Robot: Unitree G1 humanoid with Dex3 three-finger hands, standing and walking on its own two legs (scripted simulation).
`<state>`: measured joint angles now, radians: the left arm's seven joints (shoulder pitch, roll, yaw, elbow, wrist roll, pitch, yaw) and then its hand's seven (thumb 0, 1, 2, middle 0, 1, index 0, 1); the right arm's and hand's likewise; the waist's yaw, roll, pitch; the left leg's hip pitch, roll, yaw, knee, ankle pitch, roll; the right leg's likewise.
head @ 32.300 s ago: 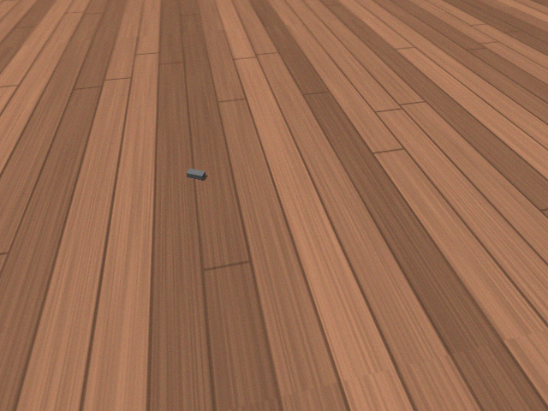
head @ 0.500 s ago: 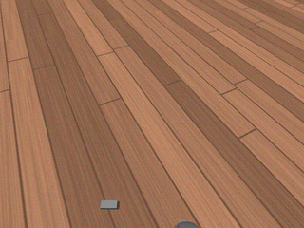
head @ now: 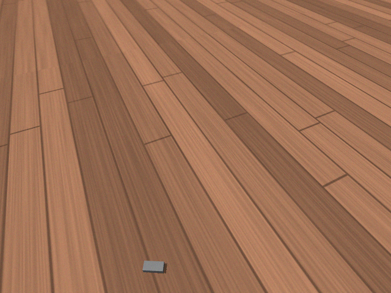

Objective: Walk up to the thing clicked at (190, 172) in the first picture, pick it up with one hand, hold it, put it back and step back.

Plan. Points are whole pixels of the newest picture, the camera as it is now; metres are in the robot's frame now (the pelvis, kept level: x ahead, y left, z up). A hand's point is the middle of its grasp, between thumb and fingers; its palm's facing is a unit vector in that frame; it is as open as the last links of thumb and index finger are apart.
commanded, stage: walk up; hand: left
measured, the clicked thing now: (153, 266) +0.41 +0.22 -0.74
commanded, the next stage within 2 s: none
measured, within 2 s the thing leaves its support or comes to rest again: neither
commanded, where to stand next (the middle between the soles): +0.00 +0.01 m, yaw -5 degrees
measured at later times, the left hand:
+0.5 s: hand out of the picture +0.10 +0.26 -0.13, palm faces -0.02 -0.93 -0.36, open 7.4 cm
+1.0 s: hand out of the picture +0.09 +0.33 -0.16, palm faces -0.04 -0.91 -0.41, open 7.4 cm
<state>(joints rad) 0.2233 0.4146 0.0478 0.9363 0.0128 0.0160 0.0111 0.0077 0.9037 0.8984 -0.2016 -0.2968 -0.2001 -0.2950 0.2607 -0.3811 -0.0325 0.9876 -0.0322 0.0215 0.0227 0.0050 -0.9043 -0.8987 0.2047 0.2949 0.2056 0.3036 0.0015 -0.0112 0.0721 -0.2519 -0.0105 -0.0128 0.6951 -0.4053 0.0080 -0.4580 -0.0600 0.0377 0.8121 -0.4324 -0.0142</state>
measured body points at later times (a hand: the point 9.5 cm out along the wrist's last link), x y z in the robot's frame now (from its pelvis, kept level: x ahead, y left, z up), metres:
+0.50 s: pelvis +0.03 +0.00 +0.02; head +0.04 -0.01 +0.47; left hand +0.11 +0.31 -0.11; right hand +0.11 -0.31 -0.11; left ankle -0.01 +0.13 -0.72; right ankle +0.06 -0.14 -0.72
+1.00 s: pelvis -0.06 +0.06 +0.00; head +0.02 +0.08 +0.44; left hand +0.10 +0.38 -0.13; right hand +0.01 -0.27 -0.12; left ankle -0.05 +0.16 -0.72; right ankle +0.04 -0.12 -0.69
